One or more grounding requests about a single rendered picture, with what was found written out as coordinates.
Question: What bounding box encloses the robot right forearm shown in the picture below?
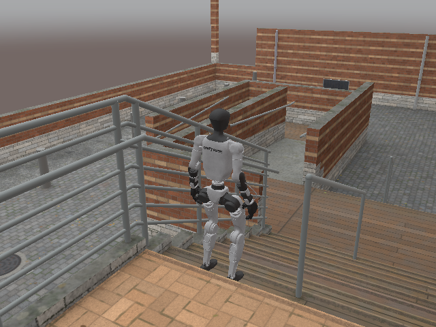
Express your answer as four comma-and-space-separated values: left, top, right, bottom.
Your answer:
236, 172, 254, 205

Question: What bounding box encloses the right robot upper arm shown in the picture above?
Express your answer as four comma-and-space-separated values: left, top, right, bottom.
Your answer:
229, 141, 244, 182

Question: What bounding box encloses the robot head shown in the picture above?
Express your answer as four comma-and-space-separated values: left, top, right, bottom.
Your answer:
206, 108, 230, 142

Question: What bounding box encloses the robot left forearm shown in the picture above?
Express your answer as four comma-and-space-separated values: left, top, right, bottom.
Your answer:
188, 167, 198, 189

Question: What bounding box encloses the left robot upper arm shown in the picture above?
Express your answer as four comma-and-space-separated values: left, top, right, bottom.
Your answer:
189, 135, 207, 170

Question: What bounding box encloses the robot left thigh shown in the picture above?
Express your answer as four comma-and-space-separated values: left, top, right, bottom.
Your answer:
198, 186, 219, 234

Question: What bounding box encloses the left robot hand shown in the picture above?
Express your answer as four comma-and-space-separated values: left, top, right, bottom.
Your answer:
191, 186, 202, 204

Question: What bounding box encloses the right robot hand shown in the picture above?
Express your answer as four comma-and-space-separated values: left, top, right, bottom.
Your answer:
242, 202, 258, 219

